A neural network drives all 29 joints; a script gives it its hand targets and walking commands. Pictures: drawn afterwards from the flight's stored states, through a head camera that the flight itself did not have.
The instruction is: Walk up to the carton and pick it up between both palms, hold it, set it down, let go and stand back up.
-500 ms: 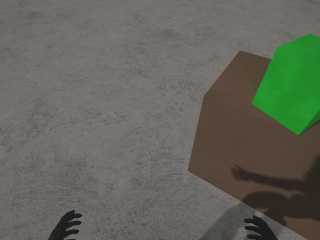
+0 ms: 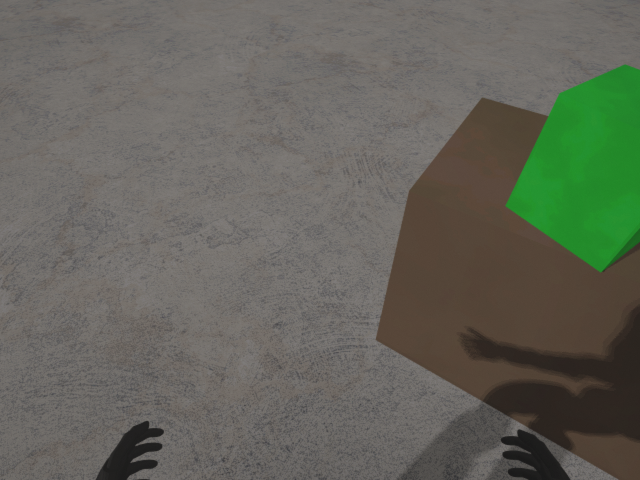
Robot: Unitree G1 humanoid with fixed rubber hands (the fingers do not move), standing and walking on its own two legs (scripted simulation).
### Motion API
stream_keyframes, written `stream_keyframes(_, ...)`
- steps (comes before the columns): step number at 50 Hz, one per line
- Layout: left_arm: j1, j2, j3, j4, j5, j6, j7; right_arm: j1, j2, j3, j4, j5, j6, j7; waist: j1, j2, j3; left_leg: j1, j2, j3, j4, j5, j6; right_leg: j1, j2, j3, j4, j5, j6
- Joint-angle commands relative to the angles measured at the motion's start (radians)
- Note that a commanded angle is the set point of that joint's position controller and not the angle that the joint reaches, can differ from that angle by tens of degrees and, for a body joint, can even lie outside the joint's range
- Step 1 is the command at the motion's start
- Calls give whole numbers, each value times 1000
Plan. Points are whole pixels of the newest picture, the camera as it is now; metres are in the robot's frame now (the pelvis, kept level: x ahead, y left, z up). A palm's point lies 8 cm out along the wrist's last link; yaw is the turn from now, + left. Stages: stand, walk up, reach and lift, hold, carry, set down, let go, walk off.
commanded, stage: stand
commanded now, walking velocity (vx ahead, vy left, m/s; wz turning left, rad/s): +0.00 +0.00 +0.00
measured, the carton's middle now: (613, 167) +0.64 -0.50 +0.04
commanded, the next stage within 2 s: walk up in 0.58 s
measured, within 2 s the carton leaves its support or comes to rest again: neither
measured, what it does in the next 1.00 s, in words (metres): lifts its right foot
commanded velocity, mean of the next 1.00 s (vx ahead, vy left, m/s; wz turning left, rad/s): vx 0.00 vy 0.00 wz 0.00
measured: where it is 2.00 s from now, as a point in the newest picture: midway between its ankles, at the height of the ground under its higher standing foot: outside the picture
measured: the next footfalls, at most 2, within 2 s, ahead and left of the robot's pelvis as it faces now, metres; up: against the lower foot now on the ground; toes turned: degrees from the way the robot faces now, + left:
right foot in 1.08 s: +0.11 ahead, -0.23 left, +0.00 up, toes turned -13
left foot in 1.56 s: +0.23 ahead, -0.04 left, +0.00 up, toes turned -14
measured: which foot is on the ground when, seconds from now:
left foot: down 0.00-1.00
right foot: down 0.00-0.80, up 0.82-1.00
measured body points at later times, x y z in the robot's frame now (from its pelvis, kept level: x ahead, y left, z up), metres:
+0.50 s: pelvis -0.02 +0.00 +0.00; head -0.02 +0.00 +0.45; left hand +0.13 +0.28 -0.08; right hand +0.13 -0.27 -0.09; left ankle -0.01 +0.12 -0.72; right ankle -0.01 -0.12 -0.72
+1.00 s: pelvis +0.00 -0.05 -0.01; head +0.00 -0.04 +0.44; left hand +0.17 +0.25 -0.08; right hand +0.05 -0.37 -0.09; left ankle -0.01 +0.12 -0.72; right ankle +0.05 -0.19 -0.69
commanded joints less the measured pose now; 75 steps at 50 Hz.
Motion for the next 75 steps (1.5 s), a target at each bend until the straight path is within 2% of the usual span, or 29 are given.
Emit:
stream_keyframes(1, -73, 206, 46, -39, 32, -31, 10, -59, -244, -87, -24, -22, -33, -13, -6, 33, -105, 8, 92, -86, -49, 309, 69, 84, -76, 38, -66, 333, -79)
stream_keyframes(9, -50, 234, 46, -19, 23, -39, 7, -31, -244, -84, -22, -17, -32, -6, 7, 4, -123, 23, 106, -113, -85, 257, 82, 68, -83, 72, -70, 203, -84)
stream_keyframes(13, -60, 216, 44, -22, 27, -37, -7, -75, -236, -79, -26, -31, -42, -5, 7, 98, -53, -11, 134, -135, -135, 239, 77, 21, -59, 52, -75, 133, -74)
stream_keyframes(17, -65, 214, 35, 2, 30, -47, -11, -67, -219, -72, -18, -23, -36, -2, -11, -36, -37, -14, 101, -118, -141, 139, 74, 22, -81, 79, -120, 136, -82)
stream_keyframes(23, -105, 237, 40, -1, 28, -38, 1, -85, -245, -83, 5, -43, -26, 9, -2, 14, 23, -61, 101, -130, -181, 11, 81, 0, -63, 74, -127, 78, -77)
stream_keyframes(26, -52, 235, 41, 18, 24, -48, -2, -84, -216, -77, 15, -27, -34, 13, 1, 30, -17, -41, 93, -111, -136, 171, 72, 37, -64, 78, -139, 134, -71)
stream_keyframes(33, -43, 227, 25, 31, 14, -51, -16, -33, -274, -88, 45, -30, -33, 6, 7, -52, -12, 11, 98, -104, -134, 132, 67, 10, -77, 84, -152, 131, -66)
stream_keyframes(36, -41, 212, 27, 40, 14, -41, -11, -69, -247, -77, 30, -29, -33, -2, 13, 107, 15, -2, 120, -135, -139, 184, 87, -11, -78, 95, -133, 154, -76)
stream_keyframes(38, -60, 237, 24, 30, 25, -49, -2, -54, -254, -83, 39, -26, -34, 2, -9, 11, -73, 22, 111, -110, -133, 188, 66, 59, -82, 79, -124, 155, -71)
stream_keyframes(39, 35, 289, 73, -48, 49, -20, -58, 62, -385, -147, 27, -23, -57, 1, -19, -15, -84, 232, 168, -144, -127, -105, 125, -190, -27, 157, -53, 5, -99)
stream_keyframes(40, -55, 258, 65, -62, 53, -10, -71, 156, -417, -160, 49, -32, -71, -14, -76, 22, -26, 365, 277, -313, -243, -268, 185, -438, 8, 87, 80, -64, -82)
stream_keyframes(41, -111, 251, 64, -93, 56, 0, -78, 192, -468, -177, 66, -37, -86, -20, -110, 170, 77, 393, 434, -489, -385, -303, 254, -634, -26, 79, 294, -133, -36)
stream_keyframes(42, -68, 279, 77, -107, 62, 2, -78, 154, -476, -182, 29, -31, -88, -24, -79, 145, 45, 386, 509, -497, -360, -75, 288, -614, -48, 143, 353, -128, -35)
stream_keyframes(43, -61, 297, 80, -83, 61, -1, -77, 180, -444, -181, 25, -23, -88, -35, -79, 0, -9, 384, 522, -451, -334, 32, 296, -597, -88, 133, 386, -90, -22)
stream_keyframes(46, -38, 257, 98, -75, 48, 10, -107, 153, -420, -163, 11, -39, -92, -30, -43, 150, -33, 282, 419, -199, -304, 306, 232, -449, -101, 80, 353, -30, -10)
stream_keyframes(49, -17, 248, 95, -74, 40, 13, -124, 94, -451, -165, -11, -35, -96, -32, -25, 230, 5, 167, 390, -50, -254, 318, 208, -332, -113, 8, 224, 36, -29)
stream_keyframes(51, -8, 256, 107, -54, 31, 9, -131, 48, -450, -154, -26, -48, -90, -26, 4, 161, 3, 39, 355, -24, -226, 120, 177, -188, -95, -2, 108, -21, -38)
stream_keyframes(53, 158, 266, 123, 8, 28, 6, -130, 8, -431, -147, -20, -50, -81, -17, 78, 148, -35, -69, 261, 133, -51, 84, 139, 37, 4, -180, 3, 87, -25)
stream_keyframes(54, 321, 293, 140, 73, 33, 2, -109, -1, -368, -134, -7, -68, -62, -20, 140, 20, -50, -123, 223, 154, 217, -8, 118, 148, 11, -94, -57, -12, -41)
stream_keyframes(55, 383, 382, 158, 73, 45, -7, -87, 58, -310, -114, -42, -45, -56, -16, 153, -214, -50, -330, 117, 165, 501, 22, 79, 270, -32, 161, -157, -176, -104)
stream_keyframes(56, 291, 467, 168, 28, 34, -17, -69, 78, -267, -75, -65, -22, -63, -20, 118, -440, 1, -517, 11, 107, 583, -197, 32, 219, -242, 639, -386, -165, -200)
stream_keyframes(57, 187, 444, 155, 1, 11, -9, -77, 58, -347, -101, -62, -25, -61, -19, 57, -271, 73, -513, 38, 15, 621, -220, 28, 90, -310, 856, -520, -446, -280)
stream_keyframes(58, 138, 467, 156, 4, -4, -10, -72, 83, -391, -105, -32, -14, -59, -14, 26, -156, 119, -470, 82, -26, 593, -151, 47, 17, -329, 823, -550, -576, -258)
stream_keyframes(60, 115, 409, 140, -9, 10, -16, -61, 121, -375, -122, -4, -13, -60, -5, 5, -45, 63, -356, 110, 2, 479, -73, 40, -22, -190, 506, -417, -353, -163)
stream_keyframes(62, 91, 378, 114, -35, 28, -20, -64, 166, -365, -122, 32, -17, -52, 5, -4, -172, 68, -269, 93, 51, 423, -30, 41, -144, -178, 475, -454, -401, -158)
stream_keyframes(67, 172, 411, 120, -29, 11, -19, -72, 104, -383, -119, 30, -31, -54, 13, 46, -82, 50, -278, 86, 14, 307, -2, 29, -39, -193, 531, -445, -394, -183)
stream_keyframes(69, 153, 407, 121, -19, 19, -18, -70, 104, -382, -113, 19, -25, -52, 13, 60, -150, 83, -345, 85, 2, 276, -41, 31, 11, -186, 555, -405, -412, -197)
stream_keyframes(74, 220, 394, 117, -1, 12, -24, -66, 101, -352, -98, 37, -32, -97, -1, 70, -157, 64, -310, 66, 16, 108, -73, 52, 96, -198, 527, -276, 3, -247)
stream_keyframes(75, 232, 377, 105, -17, 5, -19, -64, 118, -370, -105, 18, -30, -98, -8, 63, -91, -10, -239, 43, 10, 30, -92, 42, 113, -154, 503, -232, 142, -244)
